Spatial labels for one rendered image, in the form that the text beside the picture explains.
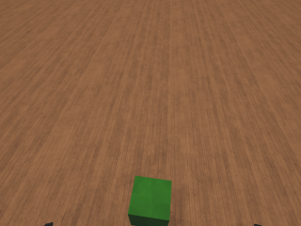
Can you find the carton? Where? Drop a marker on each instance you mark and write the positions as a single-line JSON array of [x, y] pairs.
[[150, 202]]

